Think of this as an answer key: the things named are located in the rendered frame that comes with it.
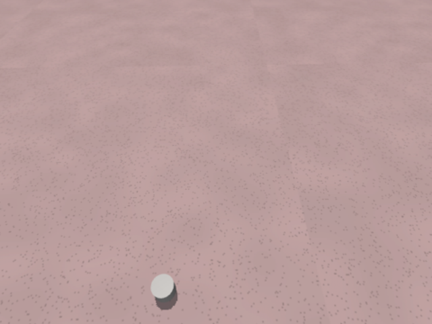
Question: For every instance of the tin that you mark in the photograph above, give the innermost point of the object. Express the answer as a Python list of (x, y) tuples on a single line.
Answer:
[(163, 288)]

